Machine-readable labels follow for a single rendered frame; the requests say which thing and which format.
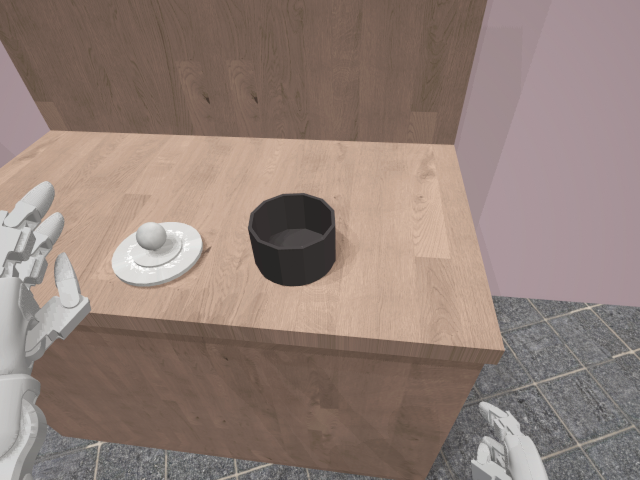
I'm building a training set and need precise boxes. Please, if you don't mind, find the left robot hand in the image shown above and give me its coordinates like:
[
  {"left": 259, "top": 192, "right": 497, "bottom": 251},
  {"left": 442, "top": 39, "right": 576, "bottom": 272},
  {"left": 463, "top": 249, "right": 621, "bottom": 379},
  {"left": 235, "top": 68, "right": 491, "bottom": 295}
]
[{"left": 0, "top": 181, "right": 91, "bottom": 376}]

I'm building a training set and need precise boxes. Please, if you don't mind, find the pot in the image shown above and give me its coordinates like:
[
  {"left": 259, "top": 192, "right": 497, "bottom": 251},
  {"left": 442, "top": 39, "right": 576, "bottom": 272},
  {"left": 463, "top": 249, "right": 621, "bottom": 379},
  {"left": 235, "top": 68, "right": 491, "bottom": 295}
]
[{"left": 248, "top": 193, "right": 336, "bottom": 286}]

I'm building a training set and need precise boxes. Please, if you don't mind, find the right robot hand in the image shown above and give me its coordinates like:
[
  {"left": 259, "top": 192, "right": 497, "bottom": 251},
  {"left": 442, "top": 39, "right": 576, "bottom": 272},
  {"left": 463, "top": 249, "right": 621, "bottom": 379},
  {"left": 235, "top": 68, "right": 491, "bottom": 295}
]
[{"left": 471, "top": 402, "right": 549, "bottom": 480}]

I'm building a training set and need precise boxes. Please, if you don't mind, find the table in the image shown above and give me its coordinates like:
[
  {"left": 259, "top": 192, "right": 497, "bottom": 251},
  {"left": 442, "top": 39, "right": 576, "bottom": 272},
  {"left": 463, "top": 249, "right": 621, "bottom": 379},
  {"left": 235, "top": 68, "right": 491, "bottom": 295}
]
[{"left": 0, "top": 0, "right": 505, "bottom": 480}]

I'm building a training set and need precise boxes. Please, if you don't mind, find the knob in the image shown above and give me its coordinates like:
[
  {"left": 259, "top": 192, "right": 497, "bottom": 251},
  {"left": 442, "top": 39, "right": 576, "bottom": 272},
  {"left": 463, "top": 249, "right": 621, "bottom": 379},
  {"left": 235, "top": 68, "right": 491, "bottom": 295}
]
[{"left": 136, "top": 222, "right": 167, "bottom": 250}]

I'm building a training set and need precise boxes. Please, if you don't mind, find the robot left forearm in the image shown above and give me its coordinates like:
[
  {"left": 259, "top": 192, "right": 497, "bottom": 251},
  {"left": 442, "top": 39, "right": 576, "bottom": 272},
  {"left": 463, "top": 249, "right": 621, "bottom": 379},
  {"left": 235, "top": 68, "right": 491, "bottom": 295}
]
[{"left": 0, "top": 374, "right": 47, "bottom": 480}]

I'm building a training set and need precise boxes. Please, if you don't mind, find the lid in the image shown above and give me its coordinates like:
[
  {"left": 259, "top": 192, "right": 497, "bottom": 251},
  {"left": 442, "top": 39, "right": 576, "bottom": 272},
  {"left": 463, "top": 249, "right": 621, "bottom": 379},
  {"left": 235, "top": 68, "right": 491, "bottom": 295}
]
[{"left": 112, "top": 222, "right": 203, "bottom": 287}]

